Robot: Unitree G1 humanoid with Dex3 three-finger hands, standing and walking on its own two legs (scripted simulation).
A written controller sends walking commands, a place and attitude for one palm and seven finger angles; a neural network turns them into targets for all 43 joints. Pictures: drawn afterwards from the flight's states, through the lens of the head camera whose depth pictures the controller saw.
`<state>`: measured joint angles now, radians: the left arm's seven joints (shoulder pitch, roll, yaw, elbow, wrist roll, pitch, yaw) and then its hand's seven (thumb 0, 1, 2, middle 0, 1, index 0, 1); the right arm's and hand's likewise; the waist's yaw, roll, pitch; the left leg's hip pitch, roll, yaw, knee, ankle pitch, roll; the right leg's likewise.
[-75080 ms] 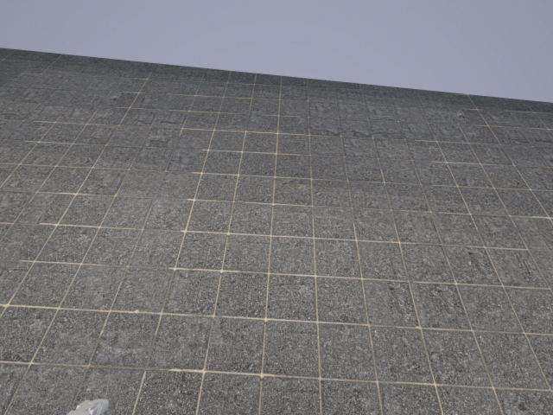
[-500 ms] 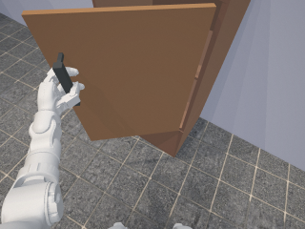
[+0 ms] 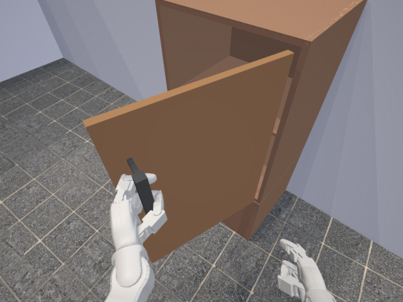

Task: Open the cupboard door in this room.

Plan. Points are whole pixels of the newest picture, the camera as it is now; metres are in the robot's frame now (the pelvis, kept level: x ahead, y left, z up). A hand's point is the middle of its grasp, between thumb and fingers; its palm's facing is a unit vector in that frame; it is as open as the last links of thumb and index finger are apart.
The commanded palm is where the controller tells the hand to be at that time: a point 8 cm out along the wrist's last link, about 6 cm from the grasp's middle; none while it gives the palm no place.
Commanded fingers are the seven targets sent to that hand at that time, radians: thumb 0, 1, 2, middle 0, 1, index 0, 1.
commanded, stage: pull the door open along its arc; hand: left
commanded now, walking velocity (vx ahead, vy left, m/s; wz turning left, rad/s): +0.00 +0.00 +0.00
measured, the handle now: (142, 192) +0.31 +0.14 +0.07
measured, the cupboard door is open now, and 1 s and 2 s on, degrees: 72 75 78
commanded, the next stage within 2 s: open thumb and fingers to let go in 0.14 s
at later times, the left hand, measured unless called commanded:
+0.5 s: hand (170, 221) +0.25 +0.07 +0.08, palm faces +0.43 -0.90 +0.00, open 7.3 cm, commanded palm +0.20 +0.11 +0.08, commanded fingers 0.00 -0.08 0.48 -0.33 -1.25 -0.33 -1.25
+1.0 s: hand (165, 219) +0.25 +0.08 +0.08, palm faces +0.35 -0.94 +0.00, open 14.8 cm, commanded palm +0.20 +0.11 +0.08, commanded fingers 0.00 -0.50 0.30 -0.16 -0.35 -0.16 -0.35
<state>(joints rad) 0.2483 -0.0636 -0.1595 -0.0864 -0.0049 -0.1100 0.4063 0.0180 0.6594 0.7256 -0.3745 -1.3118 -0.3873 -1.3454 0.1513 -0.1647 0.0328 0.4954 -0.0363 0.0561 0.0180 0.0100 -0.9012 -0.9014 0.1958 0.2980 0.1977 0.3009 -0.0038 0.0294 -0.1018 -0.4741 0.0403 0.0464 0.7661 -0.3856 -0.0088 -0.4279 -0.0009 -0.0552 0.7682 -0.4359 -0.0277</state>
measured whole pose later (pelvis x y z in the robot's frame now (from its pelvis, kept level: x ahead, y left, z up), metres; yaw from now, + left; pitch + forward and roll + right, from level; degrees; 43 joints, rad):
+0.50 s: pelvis -0.01 -0.03 +0.00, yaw +3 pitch +4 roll +1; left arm 0.28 -0.09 -0.20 -0.09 0.04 -0.15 0.50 0.03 0.47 0.71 -0.36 -1.30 -0.37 -1.31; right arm 0.22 -0.21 0.00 0.56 -0.06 0.05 -0.01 0.01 -0.90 -0.90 0.20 0.30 0.20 0.30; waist 0.00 0.05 -0.08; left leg -0.47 0.04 -0.02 0.76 -0.36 -0.03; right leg -0.41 0.00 -0.11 0.79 -0.45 -0.07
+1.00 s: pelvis -0.02 +0.00 +0.00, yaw +2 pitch +4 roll +0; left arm 0.21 -0.07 -0.27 -0.06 0.07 -0.11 0.52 0.00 -0.48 0.31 -0.27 -0.82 -0.27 -0.82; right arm 0.17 -0.18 0.02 0.53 -0.05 0.05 0.00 0.01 -0.90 -0.90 0.20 0.30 0.20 0.30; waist 0.01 0.04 -0.08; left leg -0.49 0.02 0.01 0.81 -0.38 -0.01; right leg -0.43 -0.01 -0.09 0.80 -0.44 -0.03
